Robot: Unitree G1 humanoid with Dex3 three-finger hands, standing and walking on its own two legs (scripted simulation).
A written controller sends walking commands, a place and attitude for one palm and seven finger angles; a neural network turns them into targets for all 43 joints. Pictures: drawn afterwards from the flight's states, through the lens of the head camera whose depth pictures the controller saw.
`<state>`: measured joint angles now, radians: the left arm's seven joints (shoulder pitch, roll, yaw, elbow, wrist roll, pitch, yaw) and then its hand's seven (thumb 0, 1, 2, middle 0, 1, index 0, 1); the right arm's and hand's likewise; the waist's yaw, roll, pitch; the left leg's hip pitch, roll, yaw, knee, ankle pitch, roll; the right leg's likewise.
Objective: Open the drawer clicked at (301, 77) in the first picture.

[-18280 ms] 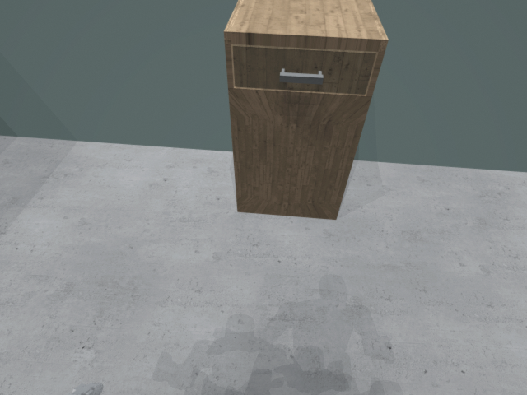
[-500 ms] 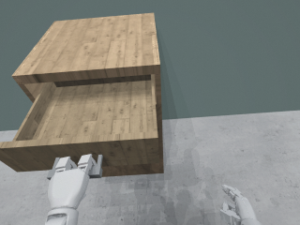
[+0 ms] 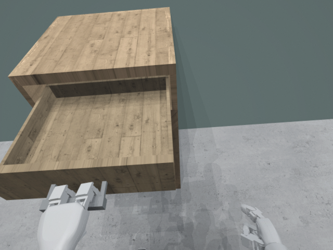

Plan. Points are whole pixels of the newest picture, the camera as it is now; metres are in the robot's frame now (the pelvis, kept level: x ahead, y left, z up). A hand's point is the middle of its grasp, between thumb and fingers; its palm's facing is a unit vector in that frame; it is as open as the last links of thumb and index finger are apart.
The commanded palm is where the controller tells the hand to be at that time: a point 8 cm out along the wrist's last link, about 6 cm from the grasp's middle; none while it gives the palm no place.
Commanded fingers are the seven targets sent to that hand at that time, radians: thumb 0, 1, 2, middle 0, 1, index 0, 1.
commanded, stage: open the thumb to release the handle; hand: left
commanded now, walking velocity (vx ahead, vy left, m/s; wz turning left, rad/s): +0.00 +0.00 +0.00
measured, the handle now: (76, 195) +0.23 +0.23 +0.04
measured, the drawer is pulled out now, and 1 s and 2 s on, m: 0.30 0.30 0.30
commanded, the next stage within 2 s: lift the hand off the handle in 0.48 s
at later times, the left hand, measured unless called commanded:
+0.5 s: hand (69, 225) +0.17 +0.23 +0.02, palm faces +0.03 -0.11 -0.99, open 12.5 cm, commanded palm +0.14 +0.22 +0.07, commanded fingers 0.00 -0.50 0.30 -0.30 -1.20 -0.30 -1.20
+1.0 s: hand (72, 220) +0.18 +0.23 +0.02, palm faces +0.05 -0.11 -0.99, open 13.8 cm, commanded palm +0.16 +0.22 +0.09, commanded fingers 0.00 -0.50 0.30 -0.30 -1.20 -0.30 -1.20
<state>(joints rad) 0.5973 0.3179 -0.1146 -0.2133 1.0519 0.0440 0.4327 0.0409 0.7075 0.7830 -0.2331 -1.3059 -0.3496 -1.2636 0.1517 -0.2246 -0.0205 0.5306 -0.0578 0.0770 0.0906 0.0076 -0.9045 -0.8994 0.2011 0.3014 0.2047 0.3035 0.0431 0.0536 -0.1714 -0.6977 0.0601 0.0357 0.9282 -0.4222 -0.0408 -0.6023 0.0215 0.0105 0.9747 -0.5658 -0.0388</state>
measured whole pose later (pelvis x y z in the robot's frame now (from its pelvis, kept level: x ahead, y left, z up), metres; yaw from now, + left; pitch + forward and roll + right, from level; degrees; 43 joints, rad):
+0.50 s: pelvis -0.02 +0.00 +0.01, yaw +2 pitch +9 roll +1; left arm 0.43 0.33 -0.11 -0.06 1.04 0.05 0.41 0.00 -0.27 0.40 -0.29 -1.21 -0.33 -1.22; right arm 0.11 -0.22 -0.03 0.59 -0.04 0.06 0.00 0.01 -0.90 -0.90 0.20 0.30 0.20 0.30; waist 0.06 0.06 -0.14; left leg -0.65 0.04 0.00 0.86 -0.36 -0.04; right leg -0.54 0.01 -0.02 0.90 -0.51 -0.04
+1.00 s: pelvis -0.02 +0.01 +0.01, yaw +2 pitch +8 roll +0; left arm 0.37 0.32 -0.16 -0.05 1.05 0.09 0.41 0.00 -0.49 0.30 -0.31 -1.20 -0.33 -1.20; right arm 0.12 -0.20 -0.02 0.61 -0.04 0.08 -0.01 0.01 -0.90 -0.90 0.20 0.30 0.21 0.30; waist 0.06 0.06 -0.13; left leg -0.64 0.04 0.00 0.86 -0.35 -0.03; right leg -0.53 0.01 -0.02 0.89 -0.50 -0.03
